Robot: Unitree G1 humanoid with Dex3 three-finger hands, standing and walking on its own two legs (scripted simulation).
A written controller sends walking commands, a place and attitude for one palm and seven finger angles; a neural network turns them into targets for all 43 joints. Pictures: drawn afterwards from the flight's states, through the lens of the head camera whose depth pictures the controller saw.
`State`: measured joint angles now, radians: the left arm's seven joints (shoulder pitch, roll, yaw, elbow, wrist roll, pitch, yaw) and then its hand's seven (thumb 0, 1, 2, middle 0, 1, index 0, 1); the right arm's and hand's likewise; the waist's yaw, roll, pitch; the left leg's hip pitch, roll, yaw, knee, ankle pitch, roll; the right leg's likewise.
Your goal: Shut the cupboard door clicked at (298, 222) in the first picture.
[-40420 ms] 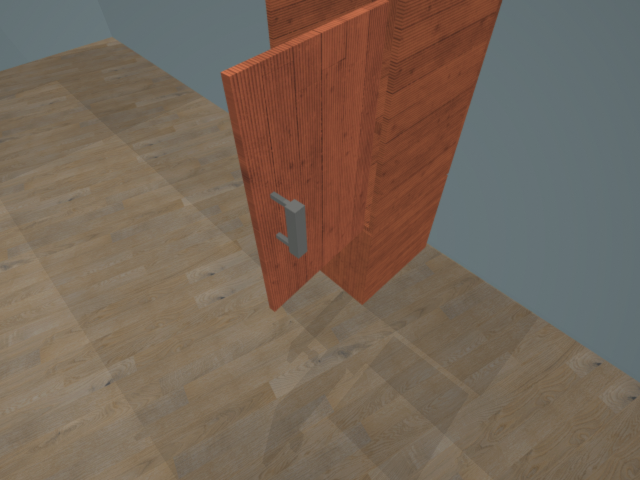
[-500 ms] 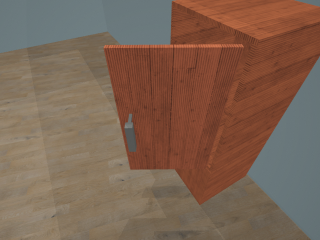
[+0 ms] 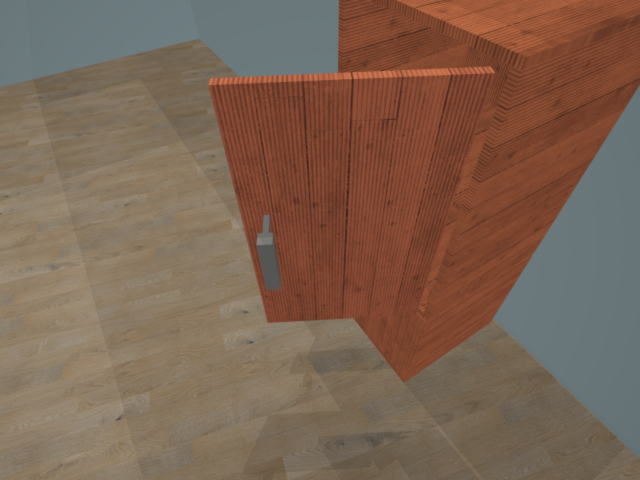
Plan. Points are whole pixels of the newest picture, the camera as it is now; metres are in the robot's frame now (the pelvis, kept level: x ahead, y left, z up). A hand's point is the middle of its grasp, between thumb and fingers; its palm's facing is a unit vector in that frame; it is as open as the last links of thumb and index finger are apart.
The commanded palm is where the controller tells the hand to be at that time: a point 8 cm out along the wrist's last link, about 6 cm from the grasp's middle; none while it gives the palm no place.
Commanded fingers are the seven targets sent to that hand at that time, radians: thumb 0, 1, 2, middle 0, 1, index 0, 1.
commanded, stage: look again from close up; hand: left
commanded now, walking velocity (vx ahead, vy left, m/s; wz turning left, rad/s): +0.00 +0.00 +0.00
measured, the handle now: (270, 252) +0.48 +0.11 -0.05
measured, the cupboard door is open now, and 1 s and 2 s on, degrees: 61 61 61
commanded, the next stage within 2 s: raise the hand and make a fist in 0.52 s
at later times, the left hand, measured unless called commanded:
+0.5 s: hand out of the picture +0.04 +0.15 -0.17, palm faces +0.02 -0.98 -0.22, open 7.3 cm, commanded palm none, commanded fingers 0.00 0.90 0.90 -0.20 -0.30 -0.20 -0.30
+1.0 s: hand (236, 451) +0.17 +0.12 -0.07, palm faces +0.07 -1.00 +0.01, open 6.4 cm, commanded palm +0.14 +0.19 -0.07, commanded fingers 0.00 0.90 0.90 -0.55 -0.68 -0.55 -0.68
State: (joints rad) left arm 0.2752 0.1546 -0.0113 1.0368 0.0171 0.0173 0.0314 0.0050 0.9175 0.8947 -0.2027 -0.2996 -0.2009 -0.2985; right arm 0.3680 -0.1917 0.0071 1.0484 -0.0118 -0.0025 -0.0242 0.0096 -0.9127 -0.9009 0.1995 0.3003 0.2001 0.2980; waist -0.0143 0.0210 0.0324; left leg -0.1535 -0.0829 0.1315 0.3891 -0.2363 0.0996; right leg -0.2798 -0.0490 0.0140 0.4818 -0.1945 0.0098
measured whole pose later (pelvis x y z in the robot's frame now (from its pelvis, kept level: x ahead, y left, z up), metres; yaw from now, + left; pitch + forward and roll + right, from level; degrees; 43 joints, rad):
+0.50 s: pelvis +0.04 -0.02 +0.00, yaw +1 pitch -1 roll +1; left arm 0.27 0.14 -0.02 1.11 0.01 0.00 0.04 0.01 0.93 0.89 -0.20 -0.30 -0.20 -0.30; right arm 0.26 -0.17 0.01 1.10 -0.01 -0.03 -0.04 0.01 -0.91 -0.90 0.20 0.30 0.20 0.30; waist 0.00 0.02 0.04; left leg -0.09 -0.05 0.10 0.38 -0.28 0.06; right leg -0.21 -0.02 -0.01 0.46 -0.24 0.00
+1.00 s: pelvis -0.01 -0.07 -0.07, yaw +3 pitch +12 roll +2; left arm 0.37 0.17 0.16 0.29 -0.25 -0.62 -0.32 0.00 0.91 0.89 -0.38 -0.49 -0.38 -0.49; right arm 0.16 -0.28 -0.08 0.55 0.01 -0.28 0.01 0.01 -0.91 -0.90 0.20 0.30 0.20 0.30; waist -0.01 -0.07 -0.12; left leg -0.75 -0.02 0.03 1.04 -0.50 0.00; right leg -0.83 -0.01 -0.07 1.06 -0.44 -0.07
